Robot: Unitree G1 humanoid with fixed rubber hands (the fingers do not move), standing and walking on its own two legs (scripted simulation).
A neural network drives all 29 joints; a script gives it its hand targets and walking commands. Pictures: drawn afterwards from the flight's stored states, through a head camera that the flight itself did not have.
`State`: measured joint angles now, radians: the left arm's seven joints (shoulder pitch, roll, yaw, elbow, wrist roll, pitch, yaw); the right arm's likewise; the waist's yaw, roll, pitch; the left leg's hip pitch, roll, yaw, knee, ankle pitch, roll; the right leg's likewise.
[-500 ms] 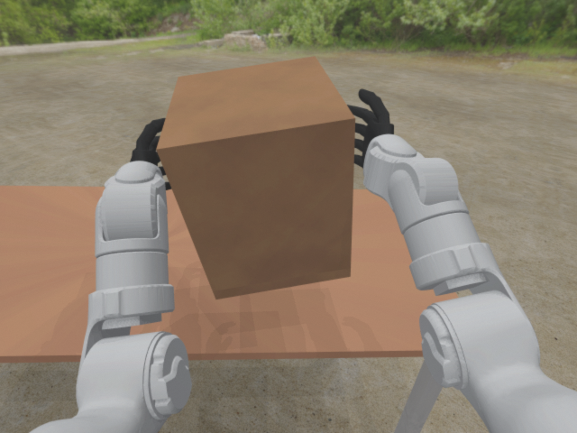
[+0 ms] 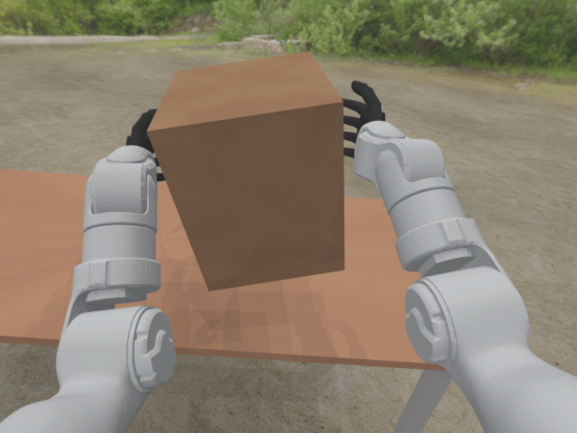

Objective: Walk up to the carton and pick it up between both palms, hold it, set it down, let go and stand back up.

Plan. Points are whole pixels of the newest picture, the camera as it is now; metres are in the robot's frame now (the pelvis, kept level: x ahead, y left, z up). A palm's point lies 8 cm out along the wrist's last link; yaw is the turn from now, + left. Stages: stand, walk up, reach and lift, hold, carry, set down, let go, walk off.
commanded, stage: hold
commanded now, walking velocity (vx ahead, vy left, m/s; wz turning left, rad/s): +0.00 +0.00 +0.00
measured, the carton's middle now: (259, 170) +0.42 +0.01 +0.26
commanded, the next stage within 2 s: set down in 0.34 s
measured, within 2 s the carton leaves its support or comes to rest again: neither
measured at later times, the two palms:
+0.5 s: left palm (130, 169) +0.35 +0.17 +0.29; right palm (371, 139) +0.35 -0.11 +0.34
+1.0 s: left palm (149, 196) +0.40 +0.17 +0.22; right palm (352, 169) +0.40 -0.12 +0.27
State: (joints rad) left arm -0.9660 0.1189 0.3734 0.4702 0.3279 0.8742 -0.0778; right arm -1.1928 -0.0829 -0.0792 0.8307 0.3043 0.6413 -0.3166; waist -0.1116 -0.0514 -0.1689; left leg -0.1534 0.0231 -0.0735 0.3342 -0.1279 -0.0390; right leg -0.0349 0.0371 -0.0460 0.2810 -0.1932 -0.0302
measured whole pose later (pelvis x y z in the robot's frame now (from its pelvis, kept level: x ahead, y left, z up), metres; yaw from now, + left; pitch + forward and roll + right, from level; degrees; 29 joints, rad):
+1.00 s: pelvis +0.01 +0.01 +0.00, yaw -1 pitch -10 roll +0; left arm -0.83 0.04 0.45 0.43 0.44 0.65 -0.10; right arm -1.05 0.01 -0.16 0.89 0.12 0.20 -0.18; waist -0.11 -0.10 0.02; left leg 0.03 0.00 -0.04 0.30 -0.15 -0.02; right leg 0.13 0.01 -0.04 0.27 -0.22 -0.02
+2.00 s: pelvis +0.01 +0.01 +0.00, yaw -3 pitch -7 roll +0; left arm -0.89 -0.01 0.50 0.69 0.42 0.45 0.00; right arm -1.03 0.02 -0.40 1.08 -0.13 0.01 -0.10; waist -0.02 -0.08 0.00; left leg -0.02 0.01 0.03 0.27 -0.13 -0.01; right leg 0.06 0.00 -0.05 0.27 -0.21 -0.01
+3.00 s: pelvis +0.03 +0.01 +0.00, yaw -4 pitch +0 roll +0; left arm -0.91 -0.02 0.56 0.82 0.41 0.28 0.03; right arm -0.98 0.05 -0.59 1.06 -0.31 -0.02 -0.02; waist 0.04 -0.07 -0.04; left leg -0.14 0.03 0.08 0.29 -0.15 -0.01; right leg -0.08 0.00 -0.05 0.29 -0.22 -0.01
